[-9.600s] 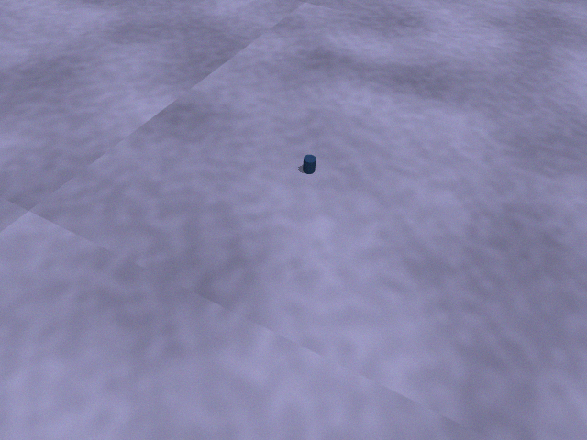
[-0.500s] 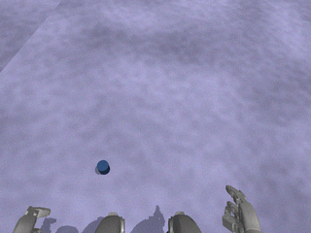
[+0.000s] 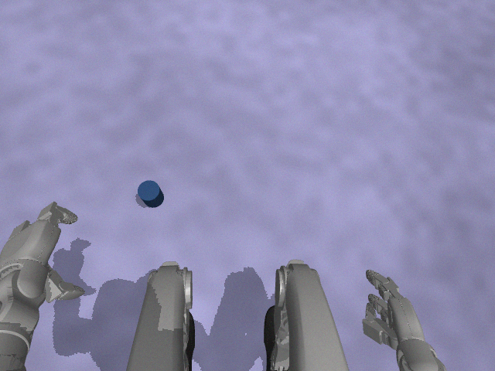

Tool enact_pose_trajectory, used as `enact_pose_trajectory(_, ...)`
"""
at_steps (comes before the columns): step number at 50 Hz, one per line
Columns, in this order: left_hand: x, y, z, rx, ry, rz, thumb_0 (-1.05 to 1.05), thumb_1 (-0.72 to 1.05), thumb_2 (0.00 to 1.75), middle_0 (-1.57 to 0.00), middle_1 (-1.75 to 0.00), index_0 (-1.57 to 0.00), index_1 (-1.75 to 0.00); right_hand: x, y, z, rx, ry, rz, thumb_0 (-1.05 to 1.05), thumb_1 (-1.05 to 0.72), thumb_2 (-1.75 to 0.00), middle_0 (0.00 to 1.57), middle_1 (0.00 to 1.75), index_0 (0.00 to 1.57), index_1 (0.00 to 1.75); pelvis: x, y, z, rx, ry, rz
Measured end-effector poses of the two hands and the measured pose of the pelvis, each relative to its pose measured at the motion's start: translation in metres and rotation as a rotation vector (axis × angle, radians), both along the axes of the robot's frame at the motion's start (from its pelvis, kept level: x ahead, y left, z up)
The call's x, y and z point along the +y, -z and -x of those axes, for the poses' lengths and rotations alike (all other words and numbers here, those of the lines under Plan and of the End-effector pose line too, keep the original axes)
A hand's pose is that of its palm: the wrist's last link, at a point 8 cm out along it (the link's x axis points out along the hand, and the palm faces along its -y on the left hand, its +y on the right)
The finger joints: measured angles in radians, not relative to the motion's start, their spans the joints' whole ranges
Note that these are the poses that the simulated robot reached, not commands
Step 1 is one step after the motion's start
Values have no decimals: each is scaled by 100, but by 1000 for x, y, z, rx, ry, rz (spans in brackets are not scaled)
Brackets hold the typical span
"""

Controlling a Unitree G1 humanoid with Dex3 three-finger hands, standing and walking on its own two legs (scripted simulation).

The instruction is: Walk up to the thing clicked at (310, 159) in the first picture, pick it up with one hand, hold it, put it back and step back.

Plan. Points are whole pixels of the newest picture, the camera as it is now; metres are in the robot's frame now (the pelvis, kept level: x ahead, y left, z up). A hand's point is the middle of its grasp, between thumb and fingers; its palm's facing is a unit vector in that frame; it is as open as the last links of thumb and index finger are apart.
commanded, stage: rise first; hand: left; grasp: from above
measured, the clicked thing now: (151, 194) +0.52 +0.24 -0.49
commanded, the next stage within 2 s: approach in 1.52 s
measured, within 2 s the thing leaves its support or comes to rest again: neither
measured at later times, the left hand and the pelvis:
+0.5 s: hand (93, 216) +0.40 +0.31 -0.26, palm faces -0.47 -0.12 -0.87, open 14.0 cm; pelvis -0.04 +0.01 -0.13, yaw -3 degrees
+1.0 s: hand (106, 204) +0.44 +0.31 -0.33, palm faces -0.46 +0.00 -0.89, open 14.0 cm; pelvis -0.03 +0.01 -0.18, yaw -5 degrees
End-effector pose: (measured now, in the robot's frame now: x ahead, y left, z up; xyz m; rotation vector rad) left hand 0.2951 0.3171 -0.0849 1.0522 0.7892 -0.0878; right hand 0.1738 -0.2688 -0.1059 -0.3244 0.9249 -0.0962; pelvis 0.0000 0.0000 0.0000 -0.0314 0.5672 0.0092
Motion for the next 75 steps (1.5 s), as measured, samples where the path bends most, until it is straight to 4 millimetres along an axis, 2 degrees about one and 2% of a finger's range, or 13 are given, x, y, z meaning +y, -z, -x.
enact_pose_trajectory(6, 2, 41, -35, -25, 128, -98, 0, -54, 101, -7, -110, -8, -110, -4, 62, 42, 132, 19, -5, 1, -89, -90, 20, 30, 20, 30, -2, 48, 17, 30, 3, 9)
enact_pose_trajectory(12, 0, 74, -67, -53, 240, -160, 0, -54, 103, -6, -110, -7, -110, -6, 102, 89, 259, 58, 6, 1, -88, -90, 20, 30, 20, 30, -1, 85, 30, 36, 8, 24)
enact_pose_trajectory(19, -5, 102, -95, -91, 338, -212, 0, -53, 102, -6, -109, -8, -109, -7, 121, 133, 367, 110, 34, 1, -88, -90, 20, 30, 20, 29, 4, 113, 36, 32, 13, 45)
enact_pose_trajectory(26, -6, 125, -113, -103, 413, -265, 0, -52, 101, -7, -106, -8, -106, -8, 128, 158, 438, 138, 63, 1, -90, -90, 20, 30, 20, 29, 9, 132, 39, 30, 15, 63)
enact_pose_trajectory(34, -8, 148, -129, -111, 475, -305, 0, -51, 100, -8, -101, -10, -101, -8, 141, 168, 493, 133, 81, 1, -91, -90, 20, 30, 20, 29, 11, 152, 39, 30, 17, 74)
enact_pose_trajectory(46, -11, 175, -149, -124, 527, -332, 0, -50, 98, -9, -100, -11, -99, -2, 161, 168, 531, 105, 84, 1, -91, -90, 20, 30, 20, 29, 13, 173, 35, 32, 22, 87)
enact_pose_trajectory(59, -16, 199, -162, -116, 510, -332, 0, -51, 98, -8, -103, -10, -102, 2, 166, 175, 577, 91, 79, 0, -91, -90, 20, 30, 20, 29, 12, 182, 30, 44, 31, 94)
enact_pose_trajectory(75, -20, 216, -170, -115, 503, -325, 0, -53, 99, -7, -104, -9, -103, 1, 164, 186, 618, 97, 85, 0, -91, -90, 20, 30, 20, 29, 13, 186, 28, 49, 36, 103)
